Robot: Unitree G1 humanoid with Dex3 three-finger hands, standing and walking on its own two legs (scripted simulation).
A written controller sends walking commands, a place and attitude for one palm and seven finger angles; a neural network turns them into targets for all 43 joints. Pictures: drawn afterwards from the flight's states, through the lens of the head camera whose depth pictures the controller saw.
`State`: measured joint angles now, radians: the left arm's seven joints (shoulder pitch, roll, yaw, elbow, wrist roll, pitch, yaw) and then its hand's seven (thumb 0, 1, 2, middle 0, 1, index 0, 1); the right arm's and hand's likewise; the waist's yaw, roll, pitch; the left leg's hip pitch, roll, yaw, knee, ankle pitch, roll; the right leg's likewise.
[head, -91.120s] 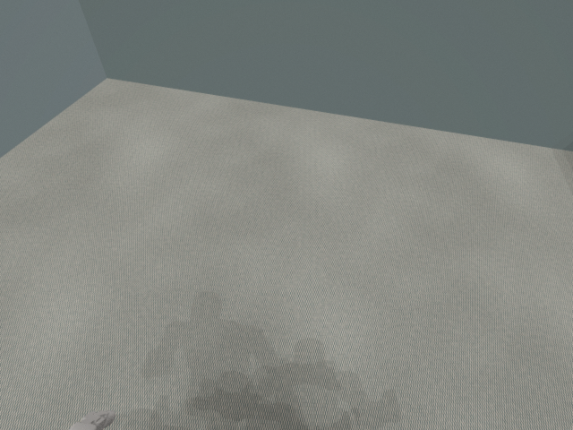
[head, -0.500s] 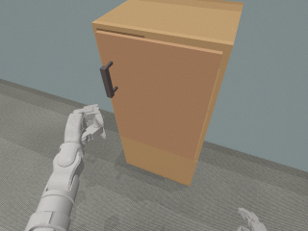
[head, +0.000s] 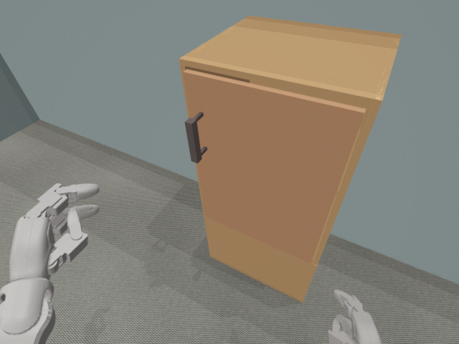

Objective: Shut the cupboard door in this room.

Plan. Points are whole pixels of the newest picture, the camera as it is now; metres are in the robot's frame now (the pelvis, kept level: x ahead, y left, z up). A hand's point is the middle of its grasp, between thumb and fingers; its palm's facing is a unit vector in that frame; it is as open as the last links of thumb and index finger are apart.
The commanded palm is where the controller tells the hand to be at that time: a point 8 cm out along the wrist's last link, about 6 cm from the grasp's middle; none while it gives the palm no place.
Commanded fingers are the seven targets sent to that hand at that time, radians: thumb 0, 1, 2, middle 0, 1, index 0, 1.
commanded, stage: draw the hand back to the body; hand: left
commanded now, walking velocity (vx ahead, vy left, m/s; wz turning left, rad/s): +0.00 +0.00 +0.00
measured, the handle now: (198, 137) +0.63 +0.16 +0.02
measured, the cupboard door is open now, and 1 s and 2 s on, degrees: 0 0 0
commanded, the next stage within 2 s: step back with the hand held close in 0.50 s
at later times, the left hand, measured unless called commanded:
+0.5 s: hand (64, 248) +0.19 +0.25 +0.15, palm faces +0.44 -0.81 -0.39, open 7.4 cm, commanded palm +0.14 +0.29 +0.17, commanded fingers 0.00 0.90 0.90 -0.20 -0.30 -0.20 -0.30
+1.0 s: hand (43, 248) +0.19 +0.27 +0.16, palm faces +0.37 -0.78 -0.51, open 7.4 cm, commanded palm +0.13 +0.31 +0.17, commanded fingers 0.00 0.90 0.90 -0.20 -0.30 -0.20 -0.30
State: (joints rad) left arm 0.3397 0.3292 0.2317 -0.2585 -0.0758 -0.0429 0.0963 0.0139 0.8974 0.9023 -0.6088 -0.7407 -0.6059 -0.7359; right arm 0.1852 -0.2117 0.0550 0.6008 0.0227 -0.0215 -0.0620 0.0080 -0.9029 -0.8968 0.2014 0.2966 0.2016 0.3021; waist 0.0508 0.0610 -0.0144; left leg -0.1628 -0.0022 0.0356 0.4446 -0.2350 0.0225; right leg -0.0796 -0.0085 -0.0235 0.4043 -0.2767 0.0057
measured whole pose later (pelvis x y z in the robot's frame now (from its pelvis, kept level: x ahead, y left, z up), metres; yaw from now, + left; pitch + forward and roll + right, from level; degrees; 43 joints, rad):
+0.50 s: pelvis +0.00 -0.01 +0.00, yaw +0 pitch -3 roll +0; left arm 0.48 0.35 0.32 -0.38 -0.07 -0.06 0.12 0.01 0.89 0.90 -0.22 -0.31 -0.22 -0.31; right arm 0.20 -0.23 0.02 0.63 0.01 -0.09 -0.08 0.01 -0.90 -0.90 0.20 0.30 0.20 0.30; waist 0.05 0.06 -0.03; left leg -0.15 0.01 0.03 0.45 -0.24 0.01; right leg -0.07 0.01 -0.03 0.41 -0.29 -0.01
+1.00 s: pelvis -0.02 +0.01 -0.01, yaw -1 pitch +1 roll -1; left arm 0.55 0.45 0.40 -0.45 -0.08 -0.12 0.13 0.01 0.89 0.90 -0.22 -0.31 -0.21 -0.30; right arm 0.17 -0.24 -0.01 0.56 0.02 0.04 -0.09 0.01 -0.90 -0.90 0.20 0.30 0.20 0.30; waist 0.00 0.05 -0.02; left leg -0.30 0.00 0.06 0.51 -0.23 0.04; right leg -0.23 -0.01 0.00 0.49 -0.27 0.02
